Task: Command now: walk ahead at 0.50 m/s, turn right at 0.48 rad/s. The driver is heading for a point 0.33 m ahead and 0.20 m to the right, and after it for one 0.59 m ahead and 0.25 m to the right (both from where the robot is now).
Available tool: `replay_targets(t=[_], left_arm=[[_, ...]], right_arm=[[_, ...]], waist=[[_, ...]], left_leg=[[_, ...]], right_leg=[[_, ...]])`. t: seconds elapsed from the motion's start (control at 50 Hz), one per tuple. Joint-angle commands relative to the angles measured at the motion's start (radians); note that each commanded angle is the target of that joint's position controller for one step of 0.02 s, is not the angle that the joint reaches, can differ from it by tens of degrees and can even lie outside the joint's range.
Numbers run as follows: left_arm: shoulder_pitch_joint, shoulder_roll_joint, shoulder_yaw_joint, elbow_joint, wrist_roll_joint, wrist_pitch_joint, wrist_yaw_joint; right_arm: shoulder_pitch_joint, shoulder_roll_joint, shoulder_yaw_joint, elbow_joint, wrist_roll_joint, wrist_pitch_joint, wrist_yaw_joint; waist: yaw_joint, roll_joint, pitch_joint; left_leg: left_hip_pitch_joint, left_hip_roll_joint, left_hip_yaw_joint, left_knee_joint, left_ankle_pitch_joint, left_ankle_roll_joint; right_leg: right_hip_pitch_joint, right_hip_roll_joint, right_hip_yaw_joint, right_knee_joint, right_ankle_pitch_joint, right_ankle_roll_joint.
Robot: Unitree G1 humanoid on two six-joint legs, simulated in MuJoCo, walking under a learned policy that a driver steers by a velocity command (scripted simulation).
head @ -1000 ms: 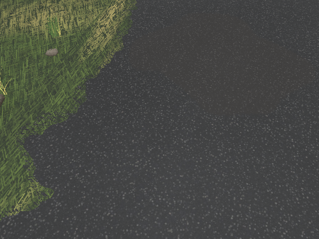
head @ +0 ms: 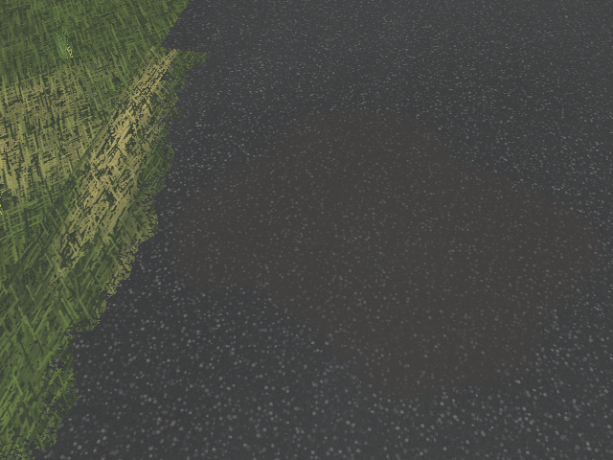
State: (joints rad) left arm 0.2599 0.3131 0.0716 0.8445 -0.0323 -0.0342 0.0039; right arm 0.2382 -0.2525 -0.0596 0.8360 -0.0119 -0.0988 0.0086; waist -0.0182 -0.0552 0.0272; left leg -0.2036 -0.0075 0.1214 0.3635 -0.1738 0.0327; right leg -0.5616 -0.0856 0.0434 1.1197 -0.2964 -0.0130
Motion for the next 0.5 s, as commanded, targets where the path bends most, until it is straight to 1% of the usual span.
replay_targets(t=[0.02,0.08,0.12,0.18,0.22,0.24,0.26,0.28,0.3,0.32,0.34,0.36,0.38,0.4,0.42,0.44,0.46,0.5], left_arm=[[0.009,0.026,0.012,-0.075,0.006,0.013,0.0],[-0.057,0.013,0.007,-0.101,0.01,0.008,-0.017],[-0.132,0.0,-0.001,-0.126,0.012,0.003,-0.032],[-0.219,0.0,-0.005,-0.169,0.012,0.004,-0.048],[-0.247,0.014,-0.001,-0.195,0.012,0.007,-0.057],[-0.242,0.025,0.004,-0.204,0.013,0.008,-0.06],[-0.217,0.042,0.013,-0.207,0.014,0.011,-0.061],[-0.15,0.067,0.028,-0.197,0.013,0.015,-0.06],[-0.011,0.106,0.054,-0.164,0.009,0.017,-0.055],[0.166,0.18,0.093,-0.114,0.006,0.025,-0.037],[0.162,0.309,0.115,-0.109,-0.007,0.023,-0.024],[0.178,0.254,0.091,-0.154,0.006,0.003,-0.031],[0.148,0.184,0.069,-0.148,0.016,-0.015,-0.036],[0.099,0.155,0.061,-0.15,0.015,-0.026,-0.035],[0.022,0.117,0.049,-0.163,0.014,-0.029,-0.033],[-0.028,0.089,0.038,-0.182,0.025,-0.03,-0.028],[-0.046,0.086,0.035,-0.193,0.031,-0.03,-0.024],[-0.034,0.107,0.039,-0.191,0.024,-0.034,-0.013]], right_arm=[[-0.051,-0.131,-0.033,-0.042,-0.004,-0.024,-0.009],[-0.042,-0.155,-0.04,-0.025,-0.003,-0.017,-0.018],[-0.022,-0.172,-0.045,-0.015,0.002,-0.01,-0.024],[0.026,-0.195,-0.054,0.009,0.017,0.007,-0.026],[0.041,-0.21,-0.061,0.021,0.028,0.023,-0.025],[0.035,-0.223,-0.065,0.021,0.033,0.03,-0.026],[0.026,-0.238,-0.07,0.018,0.038,0.037,-0.028],[0.015,-0.25,-0.073,0.015,0.044,0.046,-0.029],[-0.004,-0.25,-0.072,0.01,0.049,0.054,-0.03],[0.007,-0.222,-0.06,0.002,0.034,0.052,-0.033],[0.091,-0.072,-0.013,-0.055,-0.015,0.03,-0.021],[0.025,-0.108,-0.008,-0.07,0.016,-0.013,-0.009],[-0.089,-0.172,-0.025,-0.1,0.059,-0.038,0.001],[-0.108,-0.161,-0.019,-0.106,0.056,-0.052,-0.001],[-0.102,-0.165,-0.023,-0.09,0.029,-0.054,-0.009],[-0.08,-0.178,-0.032,-0.08,0.015,-0.045,-0.011],[-0.068,-0.178,-0.035,-0.078,0.01,-0.031,-0.009],[-0.073,-0.149,-0.031,-0.083,-0.001,-0.011,-0.01]], waist=[[0.026,0.128,0.001],[0.009,0.114,0.017],[-0.019,0.099,0.036],[-0.049,0.089,0.063],[-0.047,0.096,0.07],[-0.032,0.106,0.059],[-0.009,0.123,0.03],[0.034,0.138,-0.016],[0.117,0.125,-0.086],[0.193,0.065,-0.177],[0.083,-0.227,-0.231],[0.124,-0.135,-0.396],[0.151,-0.062,-0.268],[0.115,-0.009,-0.181],[0.068,0.039,-0.118],[0.029,0.023,-0.098],[0.011,0.015,-0.087],[0.001,0.031,-0.068]], left_leg=[[0.058,0.289,-0.171,-0.241,0.155,0.158],[0.08,0.261,-0.057,-0.25,0.2,0.141],[0.097,0.259,-0.003,-0.253,0.209,0.132],[0.19,0.287,0.036,-0.231,0.233,0.121],[0.264,0.307,0.055,-0.184,0.315,0.106],[0.288,0.312,0.07,-0.138,0.437,0.095],[0.305,0.311,0.084,-0.069,0.608,0.084],[0.307,0.304,0.099,0.045,0.765,0.072],[0.259,0.272,0.127,0.235,0.823,0.047],[0.063,0.232,0.133,0.511,0.636,0.001],[-0.411,0.046,0.096,0.886,-0.263,-0.071],[-0.546,-0.026,-0.17,1.036,-0.441,-0.065],[-0.642,0.028,-0.206,1.036,-0.35,-0.035],[-0.626,0.072,-0.204,0.959,-0.263,-0.014],[-0.556,0.107,-0.207,0.864,-0.207,-0.017],[-0.474,0.131,-0.216,0.801,-0.166,-0.022],[-0.427,0.134,-0.215,0.763,-0.147,-0.032],[-0.4,0.124,-0.192,0.667,-0.107,-0.064]], right_leg=[[-0.116,-0.064,0.061,-0.055,0.107,0.015],[-0.108,-0.055,0.031,-0.233,0.266,0.016],[-0.087,-0.043,-0.014,-0.339,0.33,0.008],[-0.104,-0.032,-0.049,-0.434,0.315,-0.014],[-0.11,-0.016,-0.073,-0.469,0.249,-0.039],[-0.08,0.005,-0.095,-0.479,0.201,-0.056],[-0.023,0.037,-0.125,-0.478,0.147,-0.076],[0.073,0.077,-0.155,-0.478,0.099,-0.099],[0.26,0.127,-0.176,-0.534,0.131,-0.132],[0.561,0.116,-0.088,-0.566,0.161,-0.176],[0.896,-0.149,0.444,-0.635,0.044,-0.35],[0.977,-0.255,0.803,-0.818,-0.136,-0.433],[0.908,-0.237,0.685,-0.856,-0.081,-0.371],[0.777,-0.197,0.562,-0.847,-0.007,-0.334],[0.63,-0.156,0.457,-0.849,0.104,-0.304],[0.527,-0.127,0.39,-0.865,0.199,-0.29],[0.467,-0.112,0.365,-0.885,0.244,-0.288],[0.391,-0.092,0.303,-0.904,0.338,-0.293]])
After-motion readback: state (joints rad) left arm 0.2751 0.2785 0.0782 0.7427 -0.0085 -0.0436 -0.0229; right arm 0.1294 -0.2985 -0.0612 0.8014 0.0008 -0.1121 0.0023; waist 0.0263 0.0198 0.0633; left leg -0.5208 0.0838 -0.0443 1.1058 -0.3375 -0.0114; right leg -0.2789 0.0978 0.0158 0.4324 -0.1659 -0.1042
